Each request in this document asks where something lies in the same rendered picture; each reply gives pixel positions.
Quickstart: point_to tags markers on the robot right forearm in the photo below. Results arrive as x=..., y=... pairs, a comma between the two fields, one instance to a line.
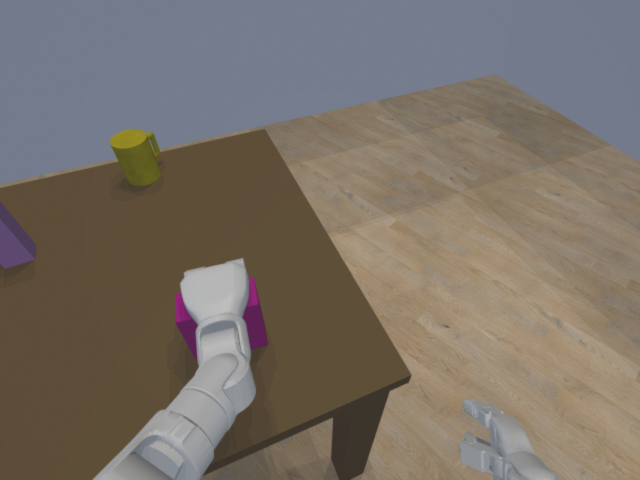
x=522, y=465

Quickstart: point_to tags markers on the robot left forearm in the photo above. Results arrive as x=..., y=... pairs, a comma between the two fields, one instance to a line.
x=181, y=439

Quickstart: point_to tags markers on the sponge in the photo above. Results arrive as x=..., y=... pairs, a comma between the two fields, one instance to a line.
x=252, y=316

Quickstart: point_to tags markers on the table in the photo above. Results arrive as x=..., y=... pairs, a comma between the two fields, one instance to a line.
x=89, y=347

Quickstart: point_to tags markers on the robot right hand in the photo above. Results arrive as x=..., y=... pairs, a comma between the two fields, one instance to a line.
x=507, y=436

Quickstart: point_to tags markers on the left robot upper arm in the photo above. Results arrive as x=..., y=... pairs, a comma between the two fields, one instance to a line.
x=135, y=467

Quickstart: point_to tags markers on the robot left hand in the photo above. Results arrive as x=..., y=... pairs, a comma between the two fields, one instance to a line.
x=215, y=290

